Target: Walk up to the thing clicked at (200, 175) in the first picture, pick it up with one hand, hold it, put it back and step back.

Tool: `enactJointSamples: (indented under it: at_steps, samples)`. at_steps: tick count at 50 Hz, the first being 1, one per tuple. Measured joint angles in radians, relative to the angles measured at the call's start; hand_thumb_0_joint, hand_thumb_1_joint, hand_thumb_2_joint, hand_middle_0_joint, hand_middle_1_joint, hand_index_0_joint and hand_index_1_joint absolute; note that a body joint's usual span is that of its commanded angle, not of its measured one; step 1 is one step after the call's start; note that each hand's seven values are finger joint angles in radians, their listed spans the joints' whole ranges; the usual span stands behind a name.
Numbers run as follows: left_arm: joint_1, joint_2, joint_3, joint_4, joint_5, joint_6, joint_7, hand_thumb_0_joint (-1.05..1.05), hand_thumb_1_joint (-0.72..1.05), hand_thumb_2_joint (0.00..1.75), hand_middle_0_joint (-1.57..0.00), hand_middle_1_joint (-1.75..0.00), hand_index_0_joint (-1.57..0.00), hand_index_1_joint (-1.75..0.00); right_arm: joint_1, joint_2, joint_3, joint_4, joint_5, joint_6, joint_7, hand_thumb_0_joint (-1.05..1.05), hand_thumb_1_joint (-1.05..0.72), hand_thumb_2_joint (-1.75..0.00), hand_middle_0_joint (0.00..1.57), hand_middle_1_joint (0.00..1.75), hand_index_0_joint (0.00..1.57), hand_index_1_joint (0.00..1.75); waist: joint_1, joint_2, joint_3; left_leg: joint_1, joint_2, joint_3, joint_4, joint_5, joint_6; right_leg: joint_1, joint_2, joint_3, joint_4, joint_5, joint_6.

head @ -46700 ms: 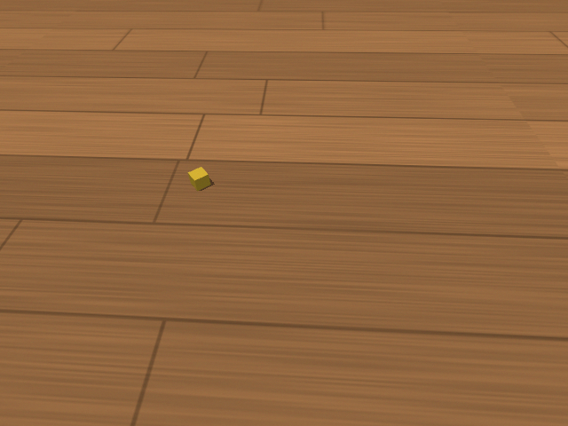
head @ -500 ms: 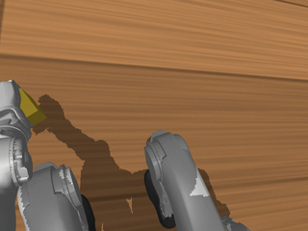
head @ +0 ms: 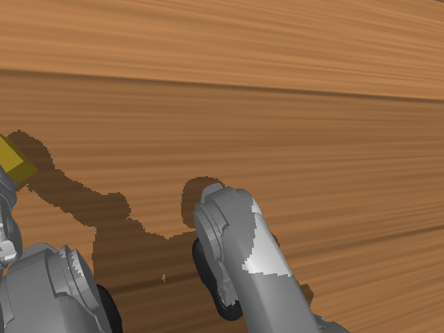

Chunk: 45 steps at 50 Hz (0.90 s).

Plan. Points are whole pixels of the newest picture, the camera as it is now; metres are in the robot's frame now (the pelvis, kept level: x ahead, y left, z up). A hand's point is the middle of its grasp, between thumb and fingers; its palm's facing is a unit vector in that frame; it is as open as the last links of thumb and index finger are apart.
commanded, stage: rest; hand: left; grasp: from above
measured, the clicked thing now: out of the picture +0.47 +0.26 -0.25
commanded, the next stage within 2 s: open in 0.68 s
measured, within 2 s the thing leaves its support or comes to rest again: rests again in 2.00 s
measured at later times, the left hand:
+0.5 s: hand out of the picture +0.46 +0.26 -0.23, palm faces -0.37 -0.25 -0.89, open 10.5 cm
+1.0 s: hand out of the picture +0.46 +0.26 -0.23, palm faces -0.38 -0.22 -0.90, open 10.5 cm
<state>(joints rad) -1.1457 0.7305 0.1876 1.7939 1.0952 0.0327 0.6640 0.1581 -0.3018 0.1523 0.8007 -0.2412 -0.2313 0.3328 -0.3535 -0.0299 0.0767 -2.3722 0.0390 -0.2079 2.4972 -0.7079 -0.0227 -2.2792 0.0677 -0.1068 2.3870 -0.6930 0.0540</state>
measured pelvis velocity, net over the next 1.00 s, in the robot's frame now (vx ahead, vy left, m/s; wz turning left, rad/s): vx -0.01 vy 0.00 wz -0.05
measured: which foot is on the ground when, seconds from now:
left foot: down 0.00-1.00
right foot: down 0.00-1.00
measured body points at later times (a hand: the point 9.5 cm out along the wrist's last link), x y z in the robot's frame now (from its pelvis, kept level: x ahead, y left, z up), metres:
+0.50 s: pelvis +0.00 +0.00 +0.00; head +0.27 +0.08 +0.34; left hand +0.48 +0.27 -0.18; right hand +0.00 -0.25 -0.07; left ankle +0.06 +0.13 -0.27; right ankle +0.10 -0.12 -0.27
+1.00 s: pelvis -0.01 +0.00 +0.01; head +0.27 +0.09 +0.34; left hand +0.48 +0.27 -0.18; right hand -0.01 -0.24 -0.06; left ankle +0.06 +0.13 -0.27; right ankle +0.10 -0.12 -0.27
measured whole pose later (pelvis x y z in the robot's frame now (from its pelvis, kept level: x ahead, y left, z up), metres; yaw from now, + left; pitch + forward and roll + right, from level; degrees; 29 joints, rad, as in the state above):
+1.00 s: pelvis -0.01 +0.00 +0.01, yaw -3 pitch +29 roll -13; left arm -1.18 0.85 0.13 1.88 1.07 0.02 0.72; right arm 0.15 -0.34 0.27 0.74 -0.26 -0.32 0.36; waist -0.42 -0.09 0.17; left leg -2.34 0.04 -0.26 2.50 -0.70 -0.02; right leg -2.22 0.08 -0.15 2.35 -0.66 0.07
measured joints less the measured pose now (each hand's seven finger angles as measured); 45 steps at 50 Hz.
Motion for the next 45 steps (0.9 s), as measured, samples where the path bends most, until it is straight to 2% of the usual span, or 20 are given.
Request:
enactJointSamples:
  at_steps: [8,11,26,33,45]
  samples:
    - [-0.007,0.023,-0.011,0.008,0.003,-0.007,0.027,-0.01,-0.05,0.45,-0.75,-0.46,-0.72,-0.47,-0.002,-0.009,0.017,-0.003,-0.01,-0.024,0.017,0.0,-0.91,-0.89,0.2,0.3,0.2,0.3,-0.013,-0.018,0.019,0.006,0.0,-0.014,0.008,-0.008,-0.001,0.011,0.003,-0.011,-0.002,-0.003,0.001]
    - [-0.009,0.029,-0.004,0.011,0.003,-0.003,0.037,-0.01,-0.05,0.45,-0.76,-0.46,-0.72,-0.47,-0.005,-0.012,0.023,-0.008,-0.011,-0.03,0.024,0.0,-0.91,-0.9,0.2,0.3,0.2,0.3,-0.018,-0.018,0.023,0.007,0.0,-0.018,0.008,-0.01,-0.001,0.014,0.004,-0.015,-0.005,-0.003,0.001]
    - [-0.019,0.076,0.01,0.054,-0.011,-0.004,0.044,-0.01,-0.05,0.45,-0.76,-0.45,-0.73,-0.46,-0.015,-0.022,0.056,-0.025,-0.013,-0.051,0.029,0.0,-0.91,-0.9,0.2,0.3,0.2,0.3,-0.038,-0.028,0.054,0.013,0.001,-0.032,0.011,0.0,0.002,0.025,0.009,-0.027,-0.016,0.013,0.006]
    - [-0.03,0.096,-0.018,0.076,-0.01,-0.007,0.051,-0.01,-0.06,0.45,-0.76,-0.46,-0.73,-0.45,-0.013,-0.024,0.076,-0.028,-0.019,-0.062,0.027,0.0,-0.91,-0.9,0.2,0.3,0.2,0.3,-0.049,-0.037,0.065,0.019,0.001,-0.039,0.013,0.002,0.002,0.034,0.01,-0.032,-0.02,0.016,0.007]
    - [-0.036,0.119,-0.053,0.09,-0.03,-0.013,0.054,-0.01,-0.05,0.45,-0.75,-0.48,-0.72,-0.48,-0.008,-0.036,0.108,-0.053,-0.017,-0.089,0.024,0.0,-0.91,-0.9,0.2,0.3,0.2,0.3,-0.061,-0.048,0.083,0.03,0.003,-0.05,0.011,0.007,0.006,0.052,0.015,-0.042,-0.034,0.027,0.012]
